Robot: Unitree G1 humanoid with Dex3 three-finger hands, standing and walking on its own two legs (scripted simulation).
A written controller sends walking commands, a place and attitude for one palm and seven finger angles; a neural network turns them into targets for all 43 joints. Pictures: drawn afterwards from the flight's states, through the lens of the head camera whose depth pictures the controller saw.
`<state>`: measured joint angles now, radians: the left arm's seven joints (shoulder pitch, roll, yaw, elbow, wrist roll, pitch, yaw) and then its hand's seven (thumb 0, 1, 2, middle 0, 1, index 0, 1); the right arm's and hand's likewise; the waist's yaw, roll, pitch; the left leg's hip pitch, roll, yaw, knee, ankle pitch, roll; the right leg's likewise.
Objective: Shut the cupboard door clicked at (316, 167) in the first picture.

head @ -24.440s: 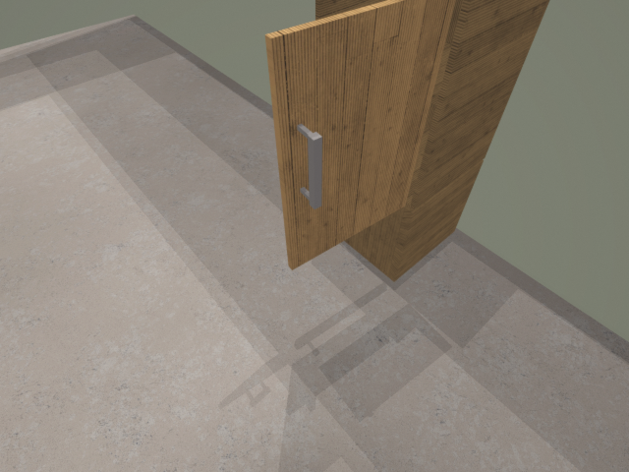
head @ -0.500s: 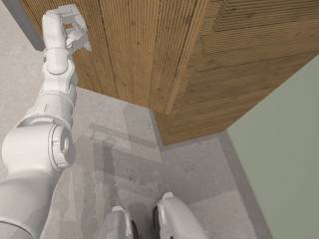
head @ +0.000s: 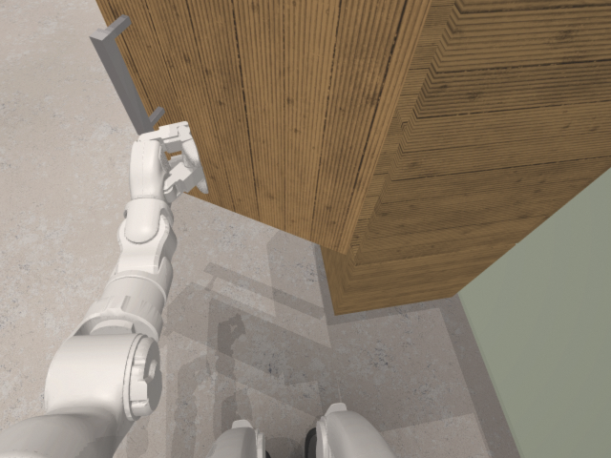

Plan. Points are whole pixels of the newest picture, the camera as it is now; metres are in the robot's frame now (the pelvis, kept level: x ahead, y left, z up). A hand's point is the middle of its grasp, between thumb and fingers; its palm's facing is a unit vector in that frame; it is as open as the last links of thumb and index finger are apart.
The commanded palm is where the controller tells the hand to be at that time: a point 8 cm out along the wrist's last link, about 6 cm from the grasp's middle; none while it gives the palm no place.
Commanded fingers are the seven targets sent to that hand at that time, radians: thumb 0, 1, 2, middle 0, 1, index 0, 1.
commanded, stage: pull the fist back off the door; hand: left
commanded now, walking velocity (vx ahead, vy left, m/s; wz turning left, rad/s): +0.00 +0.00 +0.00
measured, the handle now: (134, 81) +0.64 +0.21 +0.07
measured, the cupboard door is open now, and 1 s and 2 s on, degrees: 58 58 58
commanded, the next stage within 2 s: draw the hand back to the body in 0.08 s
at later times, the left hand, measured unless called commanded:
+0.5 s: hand (150, 185) +0.42 +0.15 +0.11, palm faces +0.02 -1.00 -0.05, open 3.1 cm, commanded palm +0.38 +0.19 +0.12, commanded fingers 0.00 0.90 0.90 -1.30 -1.50 -1.30 -1.50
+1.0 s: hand out of the picture +0.29 +0.23 +0.17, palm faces +0.21 -0.95 -0.23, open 3.4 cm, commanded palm +0.25 +0.28 +0.19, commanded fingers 0.00 0.90 0.90 -0.72 -0.87 -0.72 -0.87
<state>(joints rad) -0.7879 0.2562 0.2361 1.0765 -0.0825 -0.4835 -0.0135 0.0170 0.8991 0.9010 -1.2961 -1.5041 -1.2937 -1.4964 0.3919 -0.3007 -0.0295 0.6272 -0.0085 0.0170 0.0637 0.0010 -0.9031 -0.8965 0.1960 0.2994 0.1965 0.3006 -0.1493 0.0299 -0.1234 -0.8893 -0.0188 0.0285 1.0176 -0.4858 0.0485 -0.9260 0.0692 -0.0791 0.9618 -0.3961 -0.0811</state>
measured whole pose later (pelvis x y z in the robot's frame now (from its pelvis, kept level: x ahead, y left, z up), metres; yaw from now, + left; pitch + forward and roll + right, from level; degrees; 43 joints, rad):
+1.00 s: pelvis +0.02 +0.03 +0.06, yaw +2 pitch -1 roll -1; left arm 0.08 0.30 0.09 -0.03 -0.09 -0.02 0.04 0.02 0.89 0.90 -0.98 -1.15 -0.98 -1.15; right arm 0.16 -0.22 0.06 0.53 0.06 0.01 -0.07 0.01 -0.90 -0.90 0.20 0.30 0.20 0.30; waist 0.03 0.05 -0.03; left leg -0.20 -0.07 0.01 0.53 -0.32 0.08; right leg -0.23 0.04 -0.06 0.50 -0.25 -0.04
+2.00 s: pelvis +0.01 +0.02 +0.07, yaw +2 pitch -2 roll -1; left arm 0.48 0.37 0.38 -0.37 -0.09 -0.09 0.10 0.01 0.89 0.90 -0.21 -0.31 -0.21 -0.30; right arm 0.21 -0.24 0.02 0.61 0.03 -0.06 -0.05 0.01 -0.90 -0.90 0.20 0.30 0.20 0.30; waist 0.03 0.09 -0.02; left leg -0.15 -0.06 0.00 0.46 -0.28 0.08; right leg -0.17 0.05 -0.06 0.40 -0.20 -0.04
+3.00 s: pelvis -0.07 +0.03 +0.04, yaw +1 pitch +0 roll -2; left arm 0.49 0.42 0.49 -0.51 0.01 -0.26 0.12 0.01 0.88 0.90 -0.21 -0.31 -0.21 -0.30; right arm 0.24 -0.23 -0.02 0.57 0.00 -0.01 -0.06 0.01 -0.90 -0.90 0.20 0.30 0.20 0.30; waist -0.02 -0.02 0.00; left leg -0.46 -0.06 0.05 0.75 -0.30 0.10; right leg -0.47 0.05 -0.01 0.69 -0.21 -0.02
